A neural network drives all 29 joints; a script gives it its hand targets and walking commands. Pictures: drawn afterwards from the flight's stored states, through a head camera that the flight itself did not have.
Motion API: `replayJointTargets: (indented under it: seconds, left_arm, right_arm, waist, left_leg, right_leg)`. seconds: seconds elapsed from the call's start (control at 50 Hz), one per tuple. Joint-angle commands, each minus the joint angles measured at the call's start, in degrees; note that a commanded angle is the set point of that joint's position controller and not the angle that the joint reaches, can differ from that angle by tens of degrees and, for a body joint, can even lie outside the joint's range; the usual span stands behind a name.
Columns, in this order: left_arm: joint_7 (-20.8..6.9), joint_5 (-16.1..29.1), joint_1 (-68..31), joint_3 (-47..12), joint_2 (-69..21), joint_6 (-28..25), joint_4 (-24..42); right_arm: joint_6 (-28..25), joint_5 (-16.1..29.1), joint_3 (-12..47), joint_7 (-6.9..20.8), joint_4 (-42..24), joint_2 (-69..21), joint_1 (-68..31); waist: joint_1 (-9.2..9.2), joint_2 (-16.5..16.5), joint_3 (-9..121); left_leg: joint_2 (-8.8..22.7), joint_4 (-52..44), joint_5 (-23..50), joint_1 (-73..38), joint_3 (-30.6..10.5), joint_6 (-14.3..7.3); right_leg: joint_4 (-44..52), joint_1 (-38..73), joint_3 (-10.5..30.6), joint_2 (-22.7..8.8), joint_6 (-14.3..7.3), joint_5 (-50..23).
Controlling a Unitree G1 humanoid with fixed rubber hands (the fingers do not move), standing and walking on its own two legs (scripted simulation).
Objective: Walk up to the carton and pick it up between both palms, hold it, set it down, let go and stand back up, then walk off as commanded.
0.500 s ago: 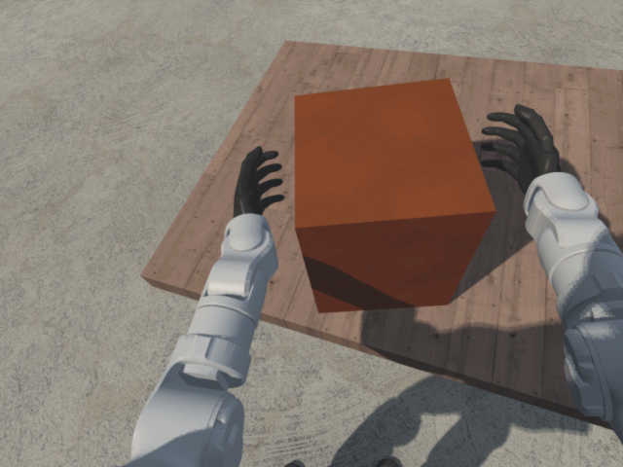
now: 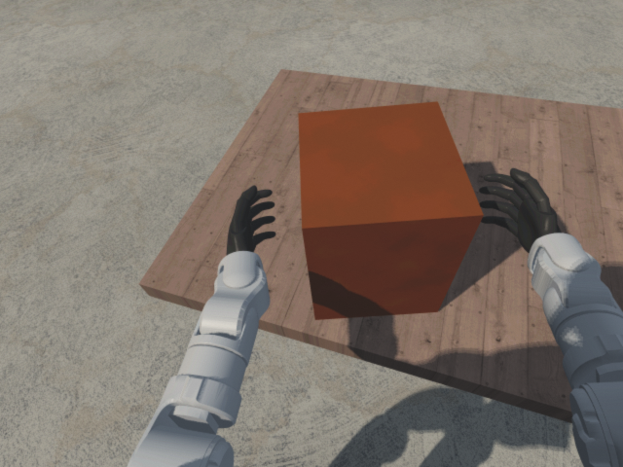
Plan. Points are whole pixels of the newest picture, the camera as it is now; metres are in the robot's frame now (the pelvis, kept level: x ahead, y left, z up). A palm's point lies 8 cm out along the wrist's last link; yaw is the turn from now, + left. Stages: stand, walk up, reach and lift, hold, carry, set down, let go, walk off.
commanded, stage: set down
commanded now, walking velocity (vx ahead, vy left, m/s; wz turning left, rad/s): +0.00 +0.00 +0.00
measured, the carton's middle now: (372, 218) +0.49 +0.00 +0.01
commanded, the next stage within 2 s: none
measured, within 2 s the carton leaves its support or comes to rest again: neither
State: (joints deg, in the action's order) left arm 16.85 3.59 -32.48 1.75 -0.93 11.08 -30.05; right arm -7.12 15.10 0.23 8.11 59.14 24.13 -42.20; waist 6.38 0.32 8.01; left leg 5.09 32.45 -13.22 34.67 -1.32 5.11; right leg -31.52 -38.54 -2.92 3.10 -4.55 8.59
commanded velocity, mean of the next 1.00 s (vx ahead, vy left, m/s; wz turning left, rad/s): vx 0.00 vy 0.00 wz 0.00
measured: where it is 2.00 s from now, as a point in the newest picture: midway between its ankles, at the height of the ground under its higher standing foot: outside the picture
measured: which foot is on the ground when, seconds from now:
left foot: down 0.00-1.00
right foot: down 0.00-1.00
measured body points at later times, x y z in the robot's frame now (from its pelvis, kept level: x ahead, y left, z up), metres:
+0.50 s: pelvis +0.02 +0.02 +0.01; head +0.09 +0.02 +0.46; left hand +0.33 +0.19 +0.01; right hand +0.38 -0.22 +0.00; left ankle +0.01 +0.18 -0.72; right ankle +0.06 -0.07 -0.72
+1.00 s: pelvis +0.04 +0.03 +0.01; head +0.07 +0.04 +0.46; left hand +0.31 +0.18 +0.00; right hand +0.34 -0.24 +0.01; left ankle +0.02 +0.18 -0.72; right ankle +0.06 -0.07 -0.72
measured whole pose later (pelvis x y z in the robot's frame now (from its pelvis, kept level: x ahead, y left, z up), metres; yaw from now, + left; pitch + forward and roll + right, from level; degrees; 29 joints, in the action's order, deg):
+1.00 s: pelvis +0.04 +0.03 +0.01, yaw -1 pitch +3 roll +0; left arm 15.5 -2.2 -2.4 -2.4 -2.7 -2.0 -22.8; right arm -24.6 22.5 3.6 13.4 59.7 23.9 -15.8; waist 3.1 1.9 -0.6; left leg 4.1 29.7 -17.4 15.1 -0.4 3.4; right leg -28.6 -18.9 -0.3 3.0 -2.4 12.5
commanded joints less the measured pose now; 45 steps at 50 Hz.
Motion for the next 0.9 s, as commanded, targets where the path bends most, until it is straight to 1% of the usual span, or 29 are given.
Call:
replayJointTargets:
  seconds: [0.0,0.06,0.08,0.1,0.14,0.16,0.18,0.24,0.26,0.28,0.32,0.34,0.4,0.42,0.44,0.46,0.48,0.5,0.52,0.54,0.56,0.58,0.62,0.66,0.74,0.8,0.82,0.84,0.88]
  left_arm:
    - [-0.18,-0.95,-19.97,0.04,2.55,-2.95,12.44]
    - [-0.06,-0.91,-21.17,-0.28,2.84,-3.73,11.27]
    - [-0.41,-1.83,-14.02,-0.96,0.0,-3.89,9.68]
    - [-0.78,-2.83,-7.36,0.23,-0.13,-3.95,17.08]
    - [-0.47,-1.92,-19.47,-0.64,3.21,-4.82,11.93]
    - [-0.2,-2.14,-13.29,-1.16,1.35,-4.89,13.53]
    - [-0.49,-3.19,-7.24,-0.93,-0.42,-5.31,15.79]
    - [-0.8,-2.52,-6.93,-2.19,0.16,-7.55,17.03]
    - [-1.76,-4.8,4.74,1.02,-0.2,-8.04,19.79]
    - [-2.13,-4.24,1.19,-0.17,0.97,-9.22,20.43]
    - [-1.4,-2.77,-3.03,-2.8,1.32,-11.58,21.07]
    - [-1.6,-4.22,6.85,-2.61,-1.47,-12.37,20.79]
    - [-1.26,-3.0,5.59,-5.06,-0.92,-14.36,23.17]
    - [-1.29,-4.31,9.83,-4.06,-1.56,-15.08,23.35]
    - [-1.09,-3.7,8.7,-4.86,-0.85,-15.15,25.76]
    - [-0.61,-0.45,-11.48,-6.4,3.33,-15.03,22.13]
    - [-0.18,-4.19,18.13,-4.46,-4.01,-15.79,25.56]
    - [-0.6,-1.85,1.45,-6.11,1.17,-15.62,26.74]
    - [-0.23,-2.24,6.5,-5.08,-0.56,-15.33,24.05]
    - [-0.12,-1.91,2.96,-6.2,0.22,-14.88,24.58]
    - [-0.48,-3.58,16.58,-5.97,-3.49,-14.9,24.43]
    - [-0.63,-2.37,5.36,-6.1,-0.56,-14.14,23.58]
    - [-1.05,-4.82,18.3,-5.06,-3.95,-13.9,20.94]
    - [-1.01,-4.47,10.1,-4.67,-2.2,-13.23,19.01]
    - [-1.21,-6.07,17.11,-3.49,-3.72,-13.86,17.3]
    - [-1.67,-6.58,17.08,-3.49,-2.84,-15.3,18.45]
    - [-1.42,-5.93,10.44,-3.71,-1.22,-15.38,19.22]
    - [-1.25,-7.14,18.21,-4.14,-3.76,-15.78,18.83]
    - [-1.16,-6.56,14.62,-4.63,-2.92,-16.15,19.33]
  right_arm:
    - [-3.31,1.05,-2.17,0.4,-8.8,12.13,-23.67]
    - [-4.29,0.88,-2.77,0.83,-9.09,13.43,-26.34]
    - [-4.34,1.23,-1.7,1.34,-4.83,11.77,-17.98]
    - [-6.4,2.49,-0.18,1.15,-10.51,12.58,-12.72]
    - [-5.9,0.63,-4.44,1.28,-7.65,15.23,-23.82]
    - [-6.11,0.63,-4.21,1.7,-7.62,15.25,-17.6]
    - [-7.63,1.55,-1.93,1.87,-8.63,13.35,-12.19]
    - [-9.26,1.61,-3.67,2.21,-9.81,13.8,-11.69]
    - [-11.36,3.41,1.39,1.47,-13.6,10.08,0.11]
    - [-12.11,3.77,-1.08,1.33,-13.65,11.33,-3.58]
    - [-12.98,2.67,-4.42,1.68,-14.93,12.77,-8.06]
    - [-14.38,2.79,-2.91,2.11,-13.18,10.75,1.55]
    - [-16.09,3.45,-4.32,2.59,-16.22,12.23,0.42]
    - [-17.46,4.14,-2.4,2.55,-16.91,11.04,3.97]
    - [-18.18,4.07,-4.39,2.54,-17.94,13.28,3.51]
    - [-16.29,2.08,-8.53,2.39,-19.44,15.88,-16.13]
    - [-18.29,3.8,-2.71,3.31,-17.65,11.2,13.54]
    - [-17.89,3.5,-7.01,2.82,-20.84,15.49,-2.75]
    - [-17.65,4.22,-4.47,3.41,-18.09,13.82,1.7]
    - [-17.06,3.47,-6.56,3.57,-18.45,15.63,-1.54]
    - [-17.95,4.58,-3.61,3.92,-15.32,14.0,12.0]
    - [-17.19,4.34,-5.83,3.79,-16.08,16.76,0.86]
    - [-18.13,4.95,-2.4,4.23,-12.3,14.67,13.69]
    - [-17.72,5.37,-3.03,4.66,-10.99,16.23,4.65]
    - [-18.79,7.04,-0.91,5.38,-7.78,14.97,10.58]
    - [-20.38,8.44,-0.26,5.44,-7.52,14.41,10.46]
    - [-19.93,7.78,-1.83,5.25,-9.61,15.17,3.61]
    - [-20.52,8.0,-0.25,5.58,-7.63,13.61,12.28]
    - [-19.99,8.25,-0.17,5.68,-6.9,12.8,9.37]
  waist:
    - [-0.54,7.96,35.33]
    - [-0.21,7.37,33.28]
    - [-1.12,8.67,29.71]
    - [0.16,7.8,34.07]
    - [-1.5,6.21,30.08]
    - [-2.2,6.89,29.09]
    - [-0.83,7.6,28.23]
    - [-2.57,7.29,27.94]
    - [-0.19,10.0,28.28]
    - [-2.26,9.05,28.12]
    - [-3.34,6.17,29.45]
    - [-2.45,7.31,26.08]
    - [-3.03,5.35,27.72]
    - [-1.16,5.29,26.72]
    - [-2.91,5.38,27.69]
    - [-3.82,4.91,30.34]
    - [-1.47,6.46,24.53]
    - [-3.86,5.66,30.77]
    - [-1.8,6.83,27.42]
    - [-3.69,5.94,28.62]
    - [-3.06,6.13,24.56]
    - [-3.73,6.43,27.75]
    - [-3.58,8.08,21.56]
    - [-3.58,7.59,21.65]
    - [-2.69,9.56,16.87]
    - [-2.93,7.24,15.99]
    - [-2.83,7.12,17.74]
    - [-3.09,7.0,14.47]
    - [-2.88,5.62,14.26]
  left_leg:
    - [-5.07,-3.91,7.15,1.22,2.8,-4.48]
    - [-4.94,-4.15,5.06,1.14,2.98,-4.24]
    - [-4.75,-4.6,6.31,0.09,2.51,-4.61]
    - [-4.83,-4.2,12.15,-4.08,2.98,-4.21]
    - [-4.79,-5.22,4.87,0.98,2.97,-3.94]
    - [-4.82,-5.15,5.98,-1.04,2.84,-4.07]
    - [-4.67,-5.19,8.2,-3.09,2.72,-4.35]
    - [-4.92,-5.46,7.42,-2.24,2.59,-4.4]
    - [-5.33,-4.81,12.27,-4.05,2.73,-4.57]
    - [-5.71,-5.63,11.29,-2.12,2.26,-4.2]
    - [-5.49,-6.12,8.24,-0.93,2.87,-4.15]
    - [-5.16,-6.44,9.44,-2.81,2.77,-4.38]
    - [-5.22,-6.41,9.64,-4.52,2.87,-3.96]
    - [-4.99,-6.21,11.93,-5.19,3.05,-3.77]
    - [-5.12,-6.43,13.12,-6.6,2.61,-3.76]
    - [-5.18,-6.6,4.84,-0.41,3.57,-4.16]
    - [-4.64,-6.65,12.71,-7.21,2.8,-4.56]
    - [-5.04,-6.24,11.77,-6.99,3.16,-3.58]
    - [-4.79,-6.68,12.01,-6.26,3.0,-4.2]
    - [-4.93,-6.89,10.91,-6.69,2.91,-3.82]
    - [-4.48,-7.4,15.07,-11.2,2.42,-3.86]
    - [-4.62,-6.99,14.11,-10.18,2.81,-3.67]
    - [-4.33,-7.76,16.74,-13.17,1.91,-3.88]
    - [-4.46,-8.19,14.71,-12.04,2.16,-3.81]
    - [-4.43,-8.35,13.02,-12.13,2.44,-4.12]
    - [-4.96,-7.61,13.49,-12.54,2.51,-3.7]
    - [-4.88,-7.51,10.44,-10.32,3.46,-3.65]
    - [-4.66,-7.54,10.86,-12.03,2.66,-3.76]
    - [-4.66,-7.36,9.89,-12.06,3.12,-3.67]
  right_leg:
    - [2.62,37.33,6.63,-0.96,4.5,-6.91]
    - [3.59,34.72,6.54,-1.23,4.42,-3.53]
    - [3.61,36.07,6.45,-0.94,4.06,-4.99]
    - [3.09,40.2,6.24,-0.25,4.33,-12.68]
    - [3.91,35.49,6.36,-0.9,4.34,-6.31]
    - [4.52,36.19,6.21,-0.48,3.87,-4.57]
    - [5.05,37.45,6.31,-0.6,3.86,-6.9]
    - [4.47,38.01,6.19,-0.86,3.68,-8.73]
    - [4.9,45.8,8.47,-1.62,4.09,-15.33]
    - [4.42,46.91,8.18,-2.06,4.36,-18.69]
    - [4.11,42.34,7.54,-1.73,4.23,-14.31]
    - [5.04,42.84,7.34,-1.56,3.88,-13.52]
    - [4.94,41.35,6.44,-1.48,3.09,-14.42]
    - [4.59,42.2,6.61,-1.45,3.33,-17.06]
    - [4.85,42.23,5.75,-0.72,3.1,-17.68]
    - [4.14,36.53,5.82,-1.19,3.27,-9.96]
    - [5.14,41.34,6.11,-0.54,3.1,-13.86]
    - [4.27,39.0,4.95,-0.68,3.18,-16.41]
    - [4.19,39.16,5.56,-0.53,3.1,-16.03]
    - [4.4,38.39,5.0,-0.9,2.91,-15.57]
    - [4.91,39.82,4.29,-0.17,2.78,-18.15]
    - [4.56,38.6,4.64,-0.03,2.44,-18.78]
    - [5.16,41.35,4.74,0.22,2.6,-21.18]
    - [5.2,40.79,5.4,-0.01,2.43,-19.93]
    - [5.75,43.19,7.12,-0.36,2.41,-17.75]
    - [5.09,45.32,8.12,-1.09,2.26,-19.73]
    - [4.89,43.55,8.09,-1.23,2.42,-17.16]
    - [5.48,44.11,8.54,-1.44,2.39,-16.21]
    - [4.96,42.81,8.16,-1.4,1.77,-15.0]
